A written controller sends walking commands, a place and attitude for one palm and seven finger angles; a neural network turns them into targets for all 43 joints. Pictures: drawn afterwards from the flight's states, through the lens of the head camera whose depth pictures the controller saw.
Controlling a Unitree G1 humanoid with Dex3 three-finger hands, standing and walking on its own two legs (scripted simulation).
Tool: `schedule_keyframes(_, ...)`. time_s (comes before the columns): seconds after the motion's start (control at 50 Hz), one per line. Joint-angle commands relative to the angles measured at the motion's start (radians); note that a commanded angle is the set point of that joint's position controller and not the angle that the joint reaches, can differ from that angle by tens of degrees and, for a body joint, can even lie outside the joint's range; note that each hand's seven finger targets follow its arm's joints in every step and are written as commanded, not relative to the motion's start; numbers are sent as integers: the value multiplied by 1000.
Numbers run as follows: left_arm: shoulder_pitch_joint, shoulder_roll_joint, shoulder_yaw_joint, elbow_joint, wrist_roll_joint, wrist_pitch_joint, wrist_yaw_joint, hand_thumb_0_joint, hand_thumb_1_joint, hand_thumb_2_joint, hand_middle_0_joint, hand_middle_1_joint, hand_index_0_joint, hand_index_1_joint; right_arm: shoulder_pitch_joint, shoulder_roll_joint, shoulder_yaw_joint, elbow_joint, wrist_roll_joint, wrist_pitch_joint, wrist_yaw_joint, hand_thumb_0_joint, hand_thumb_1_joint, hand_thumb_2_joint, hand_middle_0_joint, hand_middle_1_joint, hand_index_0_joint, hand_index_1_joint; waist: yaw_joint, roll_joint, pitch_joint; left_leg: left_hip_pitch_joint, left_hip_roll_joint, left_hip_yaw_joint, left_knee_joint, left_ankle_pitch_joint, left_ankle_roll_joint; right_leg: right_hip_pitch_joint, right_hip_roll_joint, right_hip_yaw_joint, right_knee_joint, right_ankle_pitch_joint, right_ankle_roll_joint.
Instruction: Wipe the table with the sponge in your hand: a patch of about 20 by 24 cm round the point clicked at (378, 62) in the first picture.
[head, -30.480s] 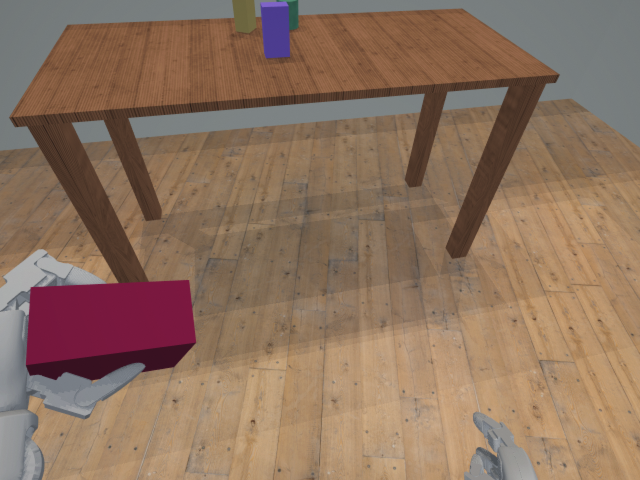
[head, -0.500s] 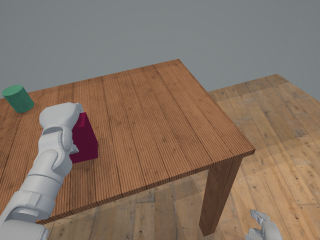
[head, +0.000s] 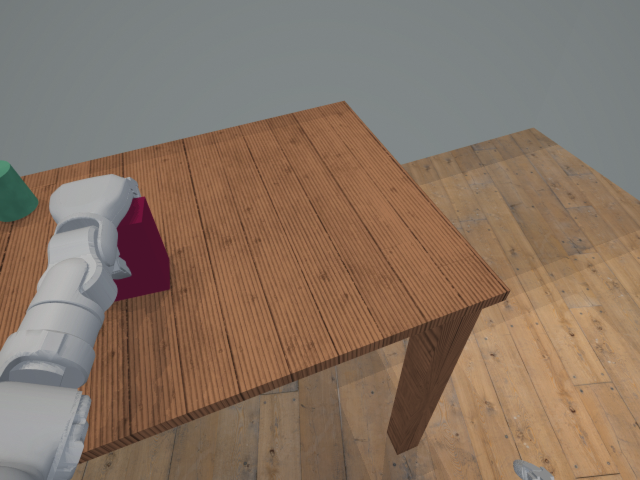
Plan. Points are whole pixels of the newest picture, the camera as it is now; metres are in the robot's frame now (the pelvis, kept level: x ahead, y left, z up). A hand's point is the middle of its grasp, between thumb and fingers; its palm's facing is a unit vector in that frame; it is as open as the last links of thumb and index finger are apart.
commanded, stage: wipe forward along the middle lane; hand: left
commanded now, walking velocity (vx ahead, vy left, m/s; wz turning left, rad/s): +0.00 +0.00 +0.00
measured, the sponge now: (124, 262) +0.38 +0.30 +0.07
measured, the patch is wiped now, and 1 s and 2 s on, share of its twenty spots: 1.00 1.00 1.00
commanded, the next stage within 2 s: slide back across to the first lane in 0.06 s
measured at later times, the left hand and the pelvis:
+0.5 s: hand (85, 230) +0.40 +0.34 +0.12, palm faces -0.01 -0.03 -1.00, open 10.2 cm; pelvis +0.02 +0.03 +0.00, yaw +0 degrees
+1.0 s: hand (57, 237) +0.38 +0.37 +0.12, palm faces -0.09 +0.00 -1.00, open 10.2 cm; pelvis +0.03 +0.03 +0.01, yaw +2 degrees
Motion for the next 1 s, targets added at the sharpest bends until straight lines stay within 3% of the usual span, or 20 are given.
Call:
schedule_keyframes(0.0,-324,271,71,-32,39,-6,15,0,100,1300,-1200,-1600,-1200,-1600,-86,-128,-39,-135,-5,-37,-14,0,-900,-900,200,300,200,300,8,-115,-181,15,-42,4,-45,86,56,118,-41,82,-95,142,-2)
schedule_keyframes(0.04,-348,230,25,-17,48,-12,17,0,100,1300,-1200,-1600,-1200,-1600,-72,-128,-41,-130,-3,-34,-12,0,-900,-900,200,300,200,300,-8,-100,-177,29,-40,11,-44,88,57,96,-38,66,-95,136,1)
schedule_keyframes(0.12,-354,239,42,8,49,-24,25,0,100,1300,-1200,-1600,-1200,-1600,-55,-131,-46,-124,-7,-30,-11,0,-900,-900,200,300,200,300,-7,-119,-200,39,-37,8,-38,128,58,109,-35,62,-87,191,-3)
schedule_keyframes(0.16,-319,232,49,-25,44,-26,33,0,100,1300,-1200,-1600,-1200,-1600,-61,-129,-50,-134,-7,-27,-7,0,-900,-900,200,300,200,300,10,-100,-237,59,-37,8,-40,153,57,125,-35,58,-83,208,-5)
schedule_keyframes(0.2,-298,284,106,-80,35,-29,40,0,100,1300,-1200,-1600,-1200,-1600,-79,-128,-49,-145,-9,-24,-4,0,-900,-900,200,300,200,300,32,-79,-277,73,-37,-3,-44,208,54,167,-35,56,-70,262,-14)
schedule_keyframes(0.22,-290,257,75,-100,34,-23,42,0,100,1300,-1200,-1600,-1200,-1600,-82,-126,-49,-151,-9,-21,-2,0,-900,-900,200,300,200,300,27,-65,-271,87,-38,5,-39,219,57,170,-35,53,-68,276,-12)
schedule_keyframes(0.28,-264,286,107,-166,30,5,50,0,100,1300,-1200,-1600,-1200,-1600,-108,-127,-47,-162,-6,-18,7,0,-900,-900,200,300,200,300,39,-75,-244,96,-36,-2,-51,236,57,175,-31,43,-72,275,-13)
schedule_keyframes(0.32,-245,311,130,-244,28,18,52,0,100,1300,-1200,-1600,-1200,-1600,-127,-124,-47,-172,-8,-22,11,0,-900,-900,200,300,200,300,53,-32,-273,132,-35,-10,-53,294,58,199,-30,37,-62,301,-20)
schedule_keyframes(0.4,-213,352,175,-360,9,57,46,0,100,1300,-1200,-1600,-1200,-1600,-176,-120,-37,-193,-9,-28,18,0,-900,-900,200,300,200,300,70,-36,-269,148,-34,-24,-69,331,54,226,-29,32,-66,306,-24)
schedule_keyframes(0.44,-220,298,118,-358,17,79,30,0,100,1300,-1200,-1600,-1200,-1600,-169,-119,-37,-183,-8,-28,20,0,-900,-900,200,300,200,300,48,-24,-230,171,-29,-22,-70,324,52,184,-24,19,-78,274,-20)
schedule_keyframes(0.46,-212,310,123,-352,22,87,22,0,100,1300,-1200,-1600,-1200,-1600,-171,-120,-36,-181,-6,-28,21,0,-900,-900,200,300,200,300,49,-18,-217,176,-28,-28,-74,311,51,173,-21,18,-84,247,-22)
schedule_keyframes(0.54,-278,276,74,-369,34,74,-16,0,100,1300,-1200,-1600,-1200,-1600,-162,-117,-33,-177,-8,-37,11,0,-900,-900,200,300,200,300,23,-12,-217,219,-25,-37,-72,311,52,143,-19,12,-97,221,-27)
schedule_keyframes(0.6,-287,302,99,-387,30,45,-39,0,100,1300,-1200,-1600,-1200,-1600,-165,-116,-30,-184,-10,-41,5,0,-900,-900,200,300,200,300,28,-7,-234,233,-26,-48,-73,342,49,155,-19,13,-100,242,-35)
schedule_keyframes(0.62,-286,283,78,-381,30,37,-43,0,100,1300,-1200,-1600,-1200,-1600,-157,-114,-30,-182,-11,-42,5,0,-900,-900,200,300,200,300,25,-2,-240,247,-25,-47,-66,356,49,155,-20,8,-97,252,-33)
schedule_keyframes(0.7,-292,335,131,-399,27,-3,-50,0,100,1300,-1200,-1600,-1200,-1600,-152,-117,-29,-186,-16,-41,1,0,-900,-900,200,300,200,300,34,14,-256,252,-23,-54,-67,392,42,165,-21,11,-99,276,-38)
schedule_keyframes(0.74,-302,308,105,-369,31,-9,-50,0,100,1300,-1200,-1600,-1200,-1600,-143,-115,-27,-180,-15,-39,2,0,-900,-900,200,300,200,300,25,8,-231,247,-24,-52,-65,400,39,151,-22,3,-101,276,-35)
schedule_keyframes(0.78,-284,337,135,-370,33,-20,-45,0,100,1300,-1200,-1600,-1200,-1600,-139,-118,-32,-183,-19,-38,3,0,-900,-900,200,300,200,300,38,7,-256,252,-27,-48,-59,410,41,168,-23,9,-100,294,-36)
schedule_keyframes(0.8,-280,385,180,-385,34,-28,-41,0,100,1300,-1200,-1600,-1200,-1600,-142,-122,-31,-184,-20,-40,3,0,-900,-900,200,300,200,300,46,28,-275,250,-27,-50,-60,429,40,186,-23,14,-97,311,-41)
schedule_keyframes(0.9,-246,363,173,-379,24,-39,-40,0,100,1300,-1200,-1600,-1200,-1600,-139,-123,-34,-189,-19,-37,6,0,-900,-900,200,300,200,300,44,-8,-277,236,-30,-44,-58,430,47,200,-27,16,-95,338,-34)
schedule_keyframes(0.98,-80,337,183,-400,1,-37,-39,0,100,1300,-1200,-1600,-1200,-1600,-137,-125,-44,-192,-22,-30,18,0,-900,-900,200,300,200,300,58,-25,-271,228,-32,-36,-42,437,51,224,-32,17,-83,381,-26)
